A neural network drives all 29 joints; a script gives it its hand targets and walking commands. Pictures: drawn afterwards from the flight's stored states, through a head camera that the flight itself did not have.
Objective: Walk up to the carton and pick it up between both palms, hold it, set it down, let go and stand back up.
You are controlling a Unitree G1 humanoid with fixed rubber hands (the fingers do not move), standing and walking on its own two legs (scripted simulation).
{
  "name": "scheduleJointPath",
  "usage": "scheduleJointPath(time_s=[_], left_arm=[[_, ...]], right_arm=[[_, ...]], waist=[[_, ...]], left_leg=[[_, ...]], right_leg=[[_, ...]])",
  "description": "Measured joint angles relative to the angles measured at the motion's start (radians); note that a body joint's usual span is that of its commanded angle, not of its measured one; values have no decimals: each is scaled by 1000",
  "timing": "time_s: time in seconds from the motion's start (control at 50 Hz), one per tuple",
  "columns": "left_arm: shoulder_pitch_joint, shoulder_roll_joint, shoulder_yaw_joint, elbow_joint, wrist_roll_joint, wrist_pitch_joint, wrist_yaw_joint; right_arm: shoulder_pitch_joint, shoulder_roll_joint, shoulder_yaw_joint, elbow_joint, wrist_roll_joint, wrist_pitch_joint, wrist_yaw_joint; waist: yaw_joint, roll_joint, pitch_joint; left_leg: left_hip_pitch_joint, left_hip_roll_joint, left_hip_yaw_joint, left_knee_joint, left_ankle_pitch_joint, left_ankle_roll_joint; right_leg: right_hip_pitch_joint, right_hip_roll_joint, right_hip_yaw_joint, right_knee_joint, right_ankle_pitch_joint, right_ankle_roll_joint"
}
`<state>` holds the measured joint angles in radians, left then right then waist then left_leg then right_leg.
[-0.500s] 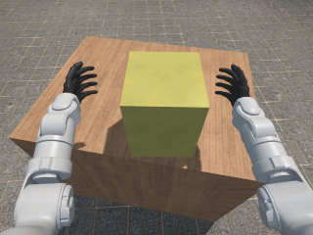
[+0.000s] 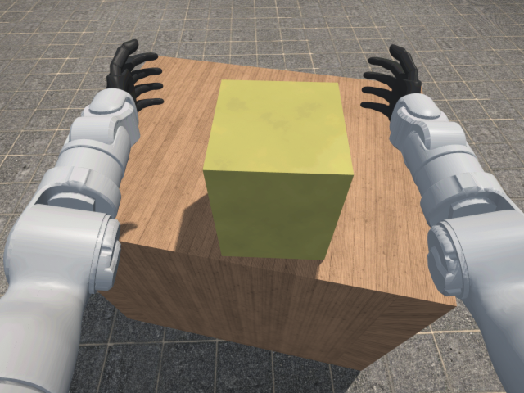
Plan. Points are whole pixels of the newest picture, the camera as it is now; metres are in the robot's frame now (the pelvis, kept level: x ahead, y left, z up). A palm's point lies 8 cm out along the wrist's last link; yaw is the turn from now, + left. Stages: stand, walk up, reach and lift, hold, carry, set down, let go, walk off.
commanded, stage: reach and lift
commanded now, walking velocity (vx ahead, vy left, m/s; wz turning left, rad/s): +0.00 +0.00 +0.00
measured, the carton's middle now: (275, 175) +0.48 +0.01 +0.03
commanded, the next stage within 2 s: none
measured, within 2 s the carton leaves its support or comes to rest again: neither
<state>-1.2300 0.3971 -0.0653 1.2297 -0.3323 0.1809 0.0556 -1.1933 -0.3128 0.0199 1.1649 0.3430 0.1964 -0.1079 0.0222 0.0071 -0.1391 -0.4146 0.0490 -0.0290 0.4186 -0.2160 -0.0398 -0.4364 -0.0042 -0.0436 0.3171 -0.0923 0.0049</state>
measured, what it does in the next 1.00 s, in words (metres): stands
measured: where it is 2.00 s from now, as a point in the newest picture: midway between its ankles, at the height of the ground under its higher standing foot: outside the picture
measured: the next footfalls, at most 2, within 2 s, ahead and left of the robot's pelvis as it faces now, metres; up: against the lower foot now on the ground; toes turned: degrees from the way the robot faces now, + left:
none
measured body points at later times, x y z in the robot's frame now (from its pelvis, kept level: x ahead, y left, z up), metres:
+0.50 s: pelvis +0.00 -0.01 -0.01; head +0.07 +0.01 +0.44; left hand +0.48 +0.23 +0.13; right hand +0.49 -0.17 +0.12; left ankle -0.02 +0.14 -0.74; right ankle +0.03 -0.13 -0.74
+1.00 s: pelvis +0.00 +0.00 -0.02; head +0.10 +0.01 +0.42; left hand +0.50 +0.20 +0.08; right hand +0.50 -0.16 +0.08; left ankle -0.02 +0.14 -0.74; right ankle +0.03 -0.13 -0.74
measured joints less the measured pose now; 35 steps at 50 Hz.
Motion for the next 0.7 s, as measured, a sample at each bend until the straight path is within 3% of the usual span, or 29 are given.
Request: scheduleJointPath(time_s=[0.28,0.46,0.7], left_arm=[[-137,35,-81,235,-45,-105,-30],[-40,1,-82,326,-18,-291,-65],[5,-53,-92,343,-43,-456,-45]], right_arm=[[-119,15,-20,163,-15,-39,8],[-5,55,-13,191,-43,-179,27],[102,109,-73,135,-125,-336,27]], waist=[[-39,-26,-30],[-44,-21,-31],[-53,-21,-66]], left_leg=[[-57,3,-18,7,5,-12],[-95,-6,-23,20,4,-10],[-295,-15,-26,98,-1,-11]], right_leg=[[-56,2,-17,18,-7,-9],[-99,-7,-22,48,-19,-7],[-301,-17,-22,131,-28,-7]])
